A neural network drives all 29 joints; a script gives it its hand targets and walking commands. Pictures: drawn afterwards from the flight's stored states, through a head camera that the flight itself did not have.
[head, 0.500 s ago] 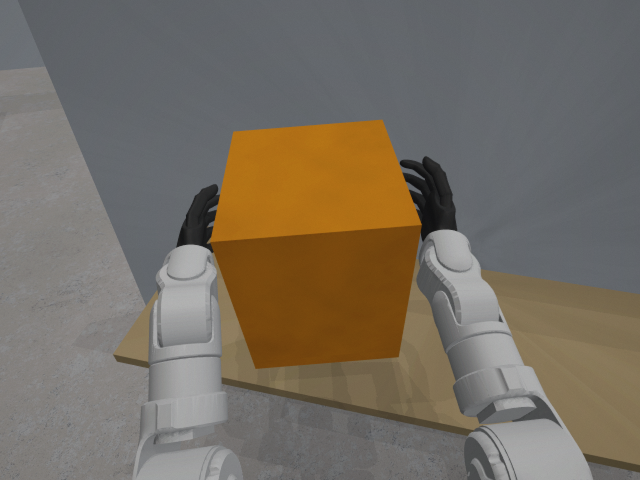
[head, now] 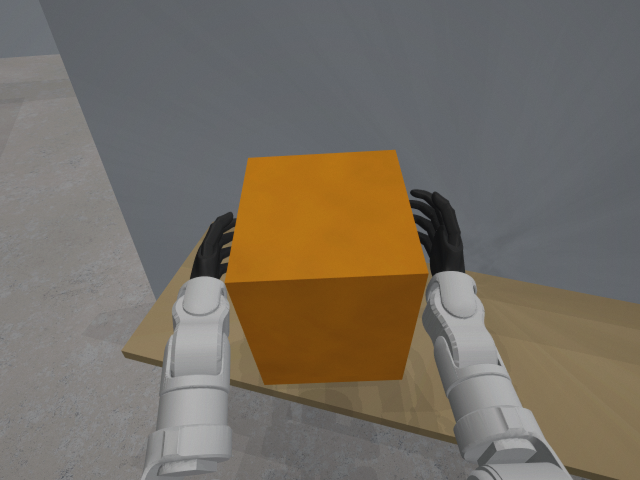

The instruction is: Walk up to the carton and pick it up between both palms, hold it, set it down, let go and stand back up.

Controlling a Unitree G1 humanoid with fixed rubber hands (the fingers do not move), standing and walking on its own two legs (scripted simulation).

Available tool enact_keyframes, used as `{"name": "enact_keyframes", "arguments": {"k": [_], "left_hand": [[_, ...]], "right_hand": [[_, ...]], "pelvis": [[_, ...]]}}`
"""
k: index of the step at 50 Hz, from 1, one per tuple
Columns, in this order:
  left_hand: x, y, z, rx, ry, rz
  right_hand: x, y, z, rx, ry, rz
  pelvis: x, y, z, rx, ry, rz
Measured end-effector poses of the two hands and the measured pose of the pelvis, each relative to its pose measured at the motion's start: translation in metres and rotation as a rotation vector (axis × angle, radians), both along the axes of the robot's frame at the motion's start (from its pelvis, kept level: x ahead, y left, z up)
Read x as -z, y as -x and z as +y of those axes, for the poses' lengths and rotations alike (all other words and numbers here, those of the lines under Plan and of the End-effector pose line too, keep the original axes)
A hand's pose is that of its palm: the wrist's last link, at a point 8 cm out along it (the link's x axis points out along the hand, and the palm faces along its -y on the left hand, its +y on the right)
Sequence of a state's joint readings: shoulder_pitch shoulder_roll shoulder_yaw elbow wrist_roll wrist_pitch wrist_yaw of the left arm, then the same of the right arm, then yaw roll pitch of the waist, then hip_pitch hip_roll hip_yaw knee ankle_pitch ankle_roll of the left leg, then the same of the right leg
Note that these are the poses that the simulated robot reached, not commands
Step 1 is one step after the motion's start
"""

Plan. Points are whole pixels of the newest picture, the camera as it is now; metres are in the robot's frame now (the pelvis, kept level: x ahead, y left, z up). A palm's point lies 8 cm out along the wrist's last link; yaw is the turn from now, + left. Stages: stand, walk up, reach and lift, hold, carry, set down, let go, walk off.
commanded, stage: set down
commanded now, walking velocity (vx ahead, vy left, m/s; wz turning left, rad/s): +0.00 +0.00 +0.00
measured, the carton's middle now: (327, 272) +0.38 +0.00 +0.08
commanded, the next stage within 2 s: none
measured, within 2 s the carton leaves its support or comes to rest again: neither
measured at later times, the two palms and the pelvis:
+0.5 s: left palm (222, 280) +0.37 +0.14 +0.08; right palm (439, 266) +0.36 -0.15 +0.11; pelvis +0.03 +0.00 +0.00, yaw -1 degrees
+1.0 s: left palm (236, 290) +0.37 +0.12 +0.05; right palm (444, 275) +0.36 -0.16 +0.09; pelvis +0.01 +0.00 +0.00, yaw -1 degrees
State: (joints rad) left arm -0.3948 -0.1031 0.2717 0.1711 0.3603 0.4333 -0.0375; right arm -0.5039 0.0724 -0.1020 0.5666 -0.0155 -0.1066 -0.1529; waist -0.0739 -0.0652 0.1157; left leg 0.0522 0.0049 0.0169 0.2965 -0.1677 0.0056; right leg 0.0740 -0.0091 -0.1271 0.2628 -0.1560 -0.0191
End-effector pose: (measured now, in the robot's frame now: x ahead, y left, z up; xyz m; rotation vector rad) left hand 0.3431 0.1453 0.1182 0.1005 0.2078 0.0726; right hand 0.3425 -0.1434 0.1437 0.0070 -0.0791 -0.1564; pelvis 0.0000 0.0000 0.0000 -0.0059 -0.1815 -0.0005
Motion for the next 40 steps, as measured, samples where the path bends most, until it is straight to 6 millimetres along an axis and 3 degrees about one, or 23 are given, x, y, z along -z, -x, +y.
{"name": "enact_keyframes", "arguments": {"k": [10, 23, 31, 40], "left_hand": [[0.015, -0.018, -0.01, 0.034, -0.009, 0.014], [0.036, -0.022, -0.008, 0.022, 0.008, 0.041], [0.039, -0.023, -0.01, 0.019, -0.006, 0.055], [0.06, -0.022, -0.018, 0.038, 0.009, 0.112]], "right_hand": [[0.015, -0.01, -0.01, 0.032, 0.0, 0.008], [0.034, -0.017, -0.008, 0.021, -0.005, 0.028], [0.036, -0.02, -0.01, 0.016, 0.011, 0.042], [0.051, -0.016, -0.017, 0.035, 0.017, 0.099]], "pelvis": [[-0.001, -0.013, 0.004, 0.018, 0.005, 0.029], [-0.001, -0.027, 0.005, 0.015, 0.008, 0.088], [-0.001, -0.024, 0.001, 0.007, 0.007, 0.087], [-0.001, -0.017, -0.001, 0.014, 0.002, 0.101]]}}
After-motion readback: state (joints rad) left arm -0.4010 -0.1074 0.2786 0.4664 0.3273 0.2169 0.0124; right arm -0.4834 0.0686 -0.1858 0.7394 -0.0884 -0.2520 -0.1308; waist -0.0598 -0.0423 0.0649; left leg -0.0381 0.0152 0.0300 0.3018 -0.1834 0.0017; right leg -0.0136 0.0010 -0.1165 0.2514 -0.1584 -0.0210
